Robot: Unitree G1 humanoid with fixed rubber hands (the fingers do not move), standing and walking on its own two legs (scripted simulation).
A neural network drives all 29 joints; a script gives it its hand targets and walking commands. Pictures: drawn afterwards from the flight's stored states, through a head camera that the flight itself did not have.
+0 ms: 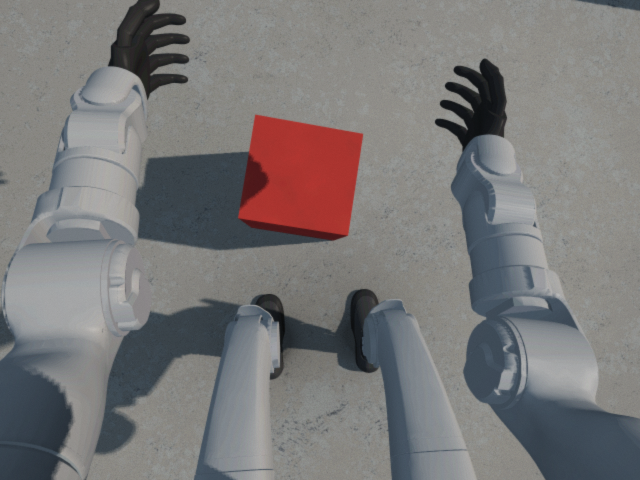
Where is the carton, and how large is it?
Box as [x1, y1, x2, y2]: [238, 115, 362, 240]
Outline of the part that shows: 255,115 238,218 251,227 333,240 347,235 362,134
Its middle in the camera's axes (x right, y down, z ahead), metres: -0.05 -0.12 +0.85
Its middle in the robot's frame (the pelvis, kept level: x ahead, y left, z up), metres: +0.49 +0.01 -0.52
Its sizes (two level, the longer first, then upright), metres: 0.210 0.200 0.250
